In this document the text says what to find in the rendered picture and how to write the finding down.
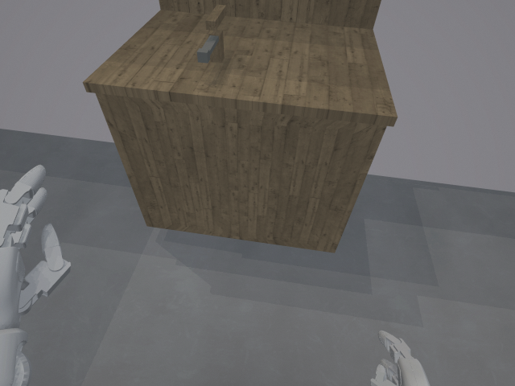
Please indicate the left robot hand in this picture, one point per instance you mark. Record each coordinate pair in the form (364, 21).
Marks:
(18, 208)

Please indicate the tap lever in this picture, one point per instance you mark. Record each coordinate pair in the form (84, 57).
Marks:
(203, 54)

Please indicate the right robot hand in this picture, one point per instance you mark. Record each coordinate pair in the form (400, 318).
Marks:
(408, 372)

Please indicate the counter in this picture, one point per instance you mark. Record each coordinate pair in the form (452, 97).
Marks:
(272, 140)

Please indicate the robot left forearm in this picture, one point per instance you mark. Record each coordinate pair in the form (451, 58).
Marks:
(15, 367)

